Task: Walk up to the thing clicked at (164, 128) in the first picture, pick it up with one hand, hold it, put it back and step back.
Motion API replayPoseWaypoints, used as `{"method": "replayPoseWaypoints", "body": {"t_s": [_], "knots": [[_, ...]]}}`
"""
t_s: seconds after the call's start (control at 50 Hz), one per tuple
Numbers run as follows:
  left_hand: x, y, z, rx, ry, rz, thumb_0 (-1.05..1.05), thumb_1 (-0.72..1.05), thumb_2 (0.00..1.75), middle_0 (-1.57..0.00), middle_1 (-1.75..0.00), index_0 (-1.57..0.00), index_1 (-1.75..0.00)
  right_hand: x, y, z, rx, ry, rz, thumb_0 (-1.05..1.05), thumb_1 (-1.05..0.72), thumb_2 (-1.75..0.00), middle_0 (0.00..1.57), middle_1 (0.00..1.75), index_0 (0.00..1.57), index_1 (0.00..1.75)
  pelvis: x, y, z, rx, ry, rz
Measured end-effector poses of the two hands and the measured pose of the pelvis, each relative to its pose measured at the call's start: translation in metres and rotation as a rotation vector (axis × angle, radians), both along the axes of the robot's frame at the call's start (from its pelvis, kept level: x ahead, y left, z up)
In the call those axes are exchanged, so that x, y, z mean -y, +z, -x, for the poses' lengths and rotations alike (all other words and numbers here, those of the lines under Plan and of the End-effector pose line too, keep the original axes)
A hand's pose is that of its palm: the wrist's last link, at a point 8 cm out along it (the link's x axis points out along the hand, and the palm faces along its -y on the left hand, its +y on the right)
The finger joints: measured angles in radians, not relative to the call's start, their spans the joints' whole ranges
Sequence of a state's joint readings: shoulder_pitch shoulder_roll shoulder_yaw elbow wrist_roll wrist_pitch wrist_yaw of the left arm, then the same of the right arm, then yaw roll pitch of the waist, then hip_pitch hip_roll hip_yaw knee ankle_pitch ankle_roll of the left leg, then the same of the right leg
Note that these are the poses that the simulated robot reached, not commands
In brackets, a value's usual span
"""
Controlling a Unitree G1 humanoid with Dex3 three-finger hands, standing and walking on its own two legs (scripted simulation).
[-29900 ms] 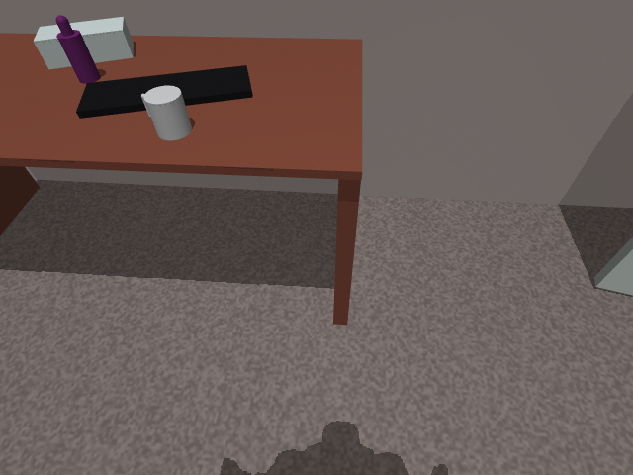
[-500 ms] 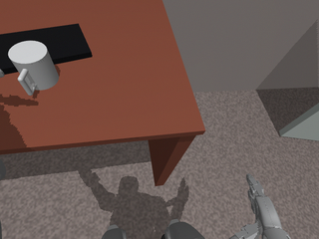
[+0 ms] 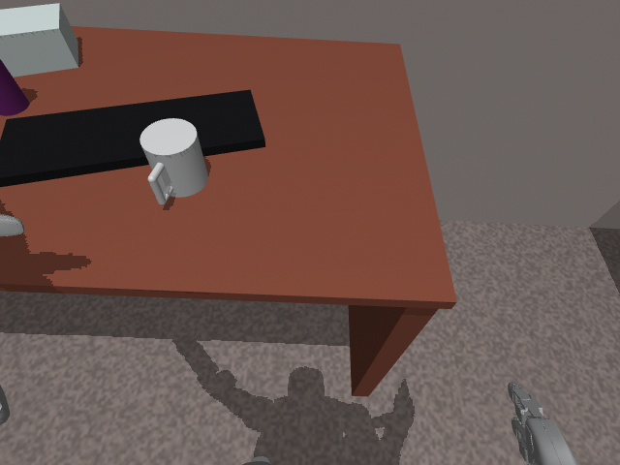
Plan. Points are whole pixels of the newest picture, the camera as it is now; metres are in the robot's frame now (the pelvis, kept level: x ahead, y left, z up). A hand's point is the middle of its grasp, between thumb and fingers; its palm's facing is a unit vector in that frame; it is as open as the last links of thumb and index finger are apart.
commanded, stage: sink last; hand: left
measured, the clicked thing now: (172, 166) +0.53 +0.24 +0.04
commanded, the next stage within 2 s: home in 0.80 s
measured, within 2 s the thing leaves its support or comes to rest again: neither
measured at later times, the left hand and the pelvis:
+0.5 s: hand (23, 387) +0.18 +0.26 +0.14, palm faces +0.46 -0.80 -0.39, open 17.6 cm; pelvis -0.02 -0.03 +0.01, yaw +2 degrees
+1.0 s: hand out of the picture +0.13 +0.25 +0.16, palm faces +0.45 -0.76 -0.46, open 17.5 cm; pelvis -0.05 -0.04 +0.01, yaw +2 degrees
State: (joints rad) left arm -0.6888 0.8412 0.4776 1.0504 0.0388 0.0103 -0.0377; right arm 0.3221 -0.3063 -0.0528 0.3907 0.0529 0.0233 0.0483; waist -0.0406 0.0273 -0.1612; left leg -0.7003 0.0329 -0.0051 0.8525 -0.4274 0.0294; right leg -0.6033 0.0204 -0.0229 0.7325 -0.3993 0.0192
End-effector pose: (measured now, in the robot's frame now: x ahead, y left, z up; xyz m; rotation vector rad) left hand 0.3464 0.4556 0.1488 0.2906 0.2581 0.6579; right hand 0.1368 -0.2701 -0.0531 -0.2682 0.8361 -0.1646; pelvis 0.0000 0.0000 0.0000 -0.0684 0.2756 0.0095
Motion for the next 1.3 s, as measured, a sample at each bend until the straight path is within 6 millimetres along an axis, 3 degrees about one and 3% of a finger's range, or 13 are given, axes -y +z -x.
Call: {"method": "replayPoseWaypoints", "body": {"t_s": [0.12,0.24,0.38,0.56,0.68,0.76,0.84,0.94,1.0,1.06,1.12,1.2,1.3], "knots": [[0.051,-0.014,0.033,0.004,-0.13,-0.065,-0.01,-0.58,0.07,-0.07,-0.03,-0.04,-0.06,-0.006,-0.003,-0.004,0.037,0.004,-0.065,-0.01,0.51,-0.08,0.06,0.06,0.06,0.06,0.003,0.006,0.001,0.053,-0.002,-0.015],[0.1,-0.017,0.096,0.048,-0.203,-0.113,-0.01,-0.57,0.07,-0.08,-0.03,-0.05,-0.06,-0.011,-0.004,0.003,0.057,-0.03,-0.122,-0.01,0.49,-0.08,0.06,0.06,0.06,0.06,0.012,0.009,0.006,0.113,-0.004,-0.036],[0.126,0.0,0.17,0.115,-0.154,-0.17,-0.01,-0.57,0.05,-0.08,-0.04,-0.06,-0.06,0.0,0.0,0.001,0.095,-0.04,-0.08,-0.01,0.48,-0.08,0.06,0.06,0.06,0.06,0.022,0.01,0.015,0.171,0.011,-0.054],[0.179,0.01,0.224,0.162,-0.253,-0.178,-0.01,-0.56,0.03,-0.07,-0.05,-0.06,-0.06,-0.002,0.002,0.007,0.174,-0.018,-0.107,-0.01,0.49,-0.07,0.06,0.06,0.06,0.06,0.033,0.01,0.027,0.216,0.014,-0.07],[0.177,0.01,0.257,0.12,-0.237,-0.219,-0.01,-0.55,0.03,-0.07,-0.06,-0.07,-0.06,0.006,-0.005,0.027,0.137,-0.025,-0.111,-0.01,0.48,-0.07,0.06,0.06,0.06,0.06,0.04,0.009,0.036,0.236,0.018,-0.077],[0.166,-0.002,0.267,0.1,-0.177,-0.204,-0.01,-0.55,0.03,-0.07,-0.07,-0.08,-0.06,0.008,-0.01,0.034,0.121,-0.011,-0.097,-0.01,0.48,-0.07,0.06,0.06,0.06,0.06,0.042,0.008,0.044,0.242,0.019,-0.079],[0.172,-0.005,0.265,0.118,-0.189,-0.192,-0.01,-0.56,0.03,-0.07,-0.07,-0.07,-0.06,0.01,-0.004,0.032,0.162,-0.003,-0.072,-0.01,0.47,-0.07,0.06,0.06,0.06,0.06,0.041,0.008,0.048,0.245,0.019,-0.079],[0.182,0.018,0.258,0.219,-0.27,-0.254,-0.01,-0.57,0.03,-0.08,-0.08,-0.08,-0.07,0.011,0.003,0.03,0.213,-0.012,-0.052,-0.01,0.45,-0.08,0.06,0.06,0.06,0.06,0.037,0.009,0.048,0.258,0.019,-0.075],[0.172,0.036,0.257,0.26,-0.278,-0.325,-0.01,-0.57,0.03,-0.08,-0.07,-0.08,-0.07,0.01,0.005,0.03,0.221,-0.023,-0.053,-0.01,0.39,-0.13,0.08,0.09,0.08,0.09,0.035,0.01,0.047,0.266,0.019,-0.072],[0.157,0.037,0.255,0.268,-0.245,-0.337,-0.01,-0.56,0.04,-0.07,-0.07,-0.08,-0.06,0.001,0.007,0.029,0.225,-0.01,-0.07,-0.01,0.27,-0.23,0.1,0.13,0.1,0.13,0.033,0.011,0.047,0.274,0.015,-0.073],[0.149,0.018,0.248,0.251,-0.211,-0.273,-0.01,-0.56,0.05,-0.07,-0.06,-0.07,-0.06,-0.016,0.011,0.021,0.246,0.037,-0.101,-0.01,0.11,-0.35,0.12,0.16,0.12,0.16,0.031,0.013,0.048,0.272,0.012,-0.073],[0.163,-0.021,0.241,0.166,-0.247,-0.145,-0.01,-0.56,0.05,-0.06,-0.06,-0.06,-0.06,-0.036,0.015,0.015,0.258,0.087,-0.132,0.0,-0.14,-0.49,0.14,0.19,0.14,0.19,0.027,0.015,0.046,0.259,0.013,-0.071],[0.186,-0.071,0.245,0.008,-0.297,0.011,-0.01,-0.55,0.06,-0.06,-0.06,-0.06,-0.06,-0.032,0.011,0.019,0.213,0.063,-0.114,0.0,-0.43,-0.65,0.17,0.23,0.17,0.23,0.022,0.016,0.039,0.247,0.01,-0.067]]}}
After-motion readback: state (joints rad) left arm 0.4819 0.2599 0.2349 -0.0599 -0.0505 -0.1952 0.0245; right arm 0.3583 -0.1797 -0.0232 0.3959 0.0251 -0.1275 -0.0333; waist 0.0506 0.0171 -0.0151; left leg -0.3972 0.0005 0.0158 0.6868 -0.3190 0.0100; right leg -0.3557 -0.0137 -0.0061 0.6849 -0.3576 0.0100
